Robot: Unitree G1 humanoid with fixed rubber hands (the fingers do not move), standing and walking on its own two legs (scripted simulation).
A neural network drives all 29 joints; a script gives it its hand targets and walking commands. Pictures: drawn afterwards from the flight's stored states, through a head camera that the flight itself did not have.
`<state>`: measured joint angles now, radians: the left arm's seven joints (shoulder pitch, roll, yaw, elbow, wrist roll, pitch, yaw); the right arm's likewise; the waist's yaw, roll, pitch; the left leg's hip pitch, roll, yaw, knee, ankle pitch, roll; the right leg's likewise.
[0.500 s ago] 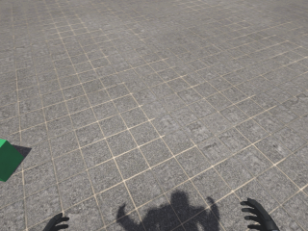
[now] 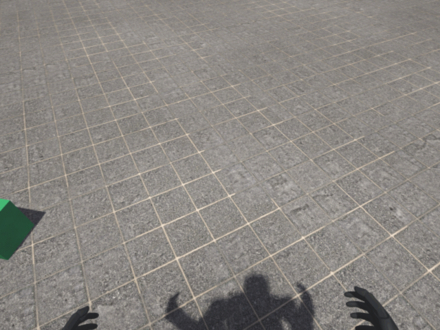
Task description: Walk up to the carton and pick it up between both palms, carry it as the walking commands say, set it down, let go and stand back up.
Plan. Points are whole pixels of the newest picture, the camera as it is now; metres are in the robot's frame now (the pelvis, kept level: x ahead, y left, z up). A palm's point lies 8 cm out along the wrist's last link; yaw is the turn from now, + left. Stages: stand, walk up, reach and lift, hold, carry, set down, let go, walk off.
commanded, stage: walk up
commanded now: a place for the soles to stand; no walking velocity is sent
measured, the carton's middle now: out of the picture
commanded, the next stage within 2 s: none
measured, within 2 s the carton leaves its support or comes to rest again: neither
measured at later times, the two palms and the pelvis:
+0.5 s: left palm out of the picture +0.02 +0.51 -0.07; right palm (291, 279) +0.24 -0.13 -0.07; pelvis +0.03 +0.13 +0.00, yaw +20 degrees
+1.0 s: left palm out of the picture -0.02 +0.50 -0.02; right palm (218, 203) +0.43 +0.01 -0.08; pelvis +0.15 +0.19 +0.02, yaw +35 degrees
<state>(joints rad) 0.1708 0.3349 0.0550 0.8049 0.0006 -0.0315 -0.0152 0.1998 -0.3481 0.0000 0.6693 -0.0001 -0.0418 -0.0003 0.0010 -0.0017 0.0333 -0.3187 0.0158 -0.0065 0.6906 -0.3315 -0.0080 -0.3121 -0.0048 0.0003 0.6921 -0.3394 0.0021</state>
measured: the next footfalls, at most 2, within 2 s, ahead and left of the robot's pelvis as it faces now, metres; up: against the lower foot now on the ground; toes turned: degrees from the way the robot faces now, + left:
left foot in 0.38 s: +0.09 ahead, +0.28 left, +0.00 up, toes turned +19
right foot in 0.78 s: +0.24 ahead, +0.12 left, +0.00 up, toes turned +27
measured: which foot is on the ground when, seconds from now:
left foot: down 0.00-0.06, up 0.08-0.36, down 0.38-0.78, up 0.80-1.00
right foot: down 0.00-0.38, up 0.40-0.76, down 0.78-1.00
